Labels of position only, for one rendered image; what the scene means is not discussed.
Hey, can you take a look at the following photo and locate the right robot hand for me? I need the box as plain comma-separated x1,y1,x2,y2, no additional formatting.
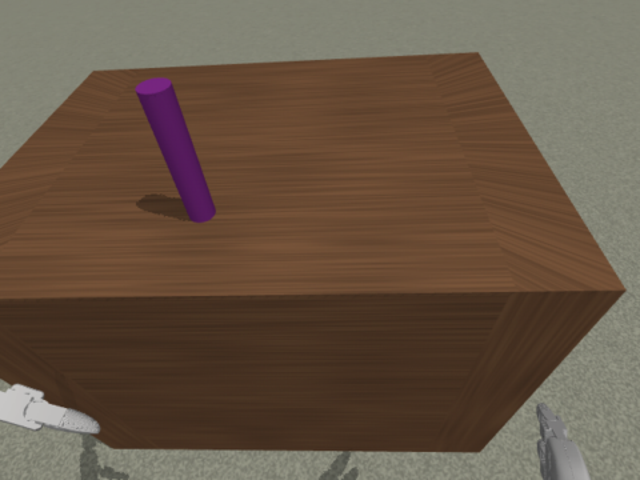
536,403,591,480

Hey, can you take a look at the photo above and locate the left robot hand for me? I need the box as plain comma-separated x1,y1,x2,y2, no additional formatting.
0,384,100,434

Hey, can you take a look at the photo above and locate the can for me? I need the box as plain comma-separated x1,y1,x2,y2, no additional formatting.
135,78,216,223

